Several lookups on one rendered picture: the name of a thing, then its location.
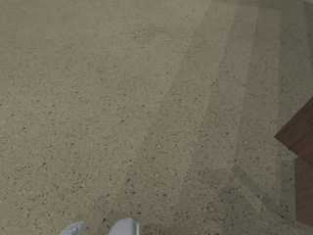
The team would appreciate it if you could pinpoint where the robot left hand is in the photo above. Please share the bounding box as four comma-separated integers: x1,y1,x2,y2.
59,221,85,235

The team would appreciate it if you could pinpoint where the left robot thigh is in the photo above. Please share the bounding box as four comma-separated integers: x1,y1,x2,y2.
108,218,141,235

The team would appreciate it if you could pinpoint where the cupboard door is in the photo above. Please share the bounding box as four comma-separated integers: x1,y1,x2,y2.
274,97,313,168

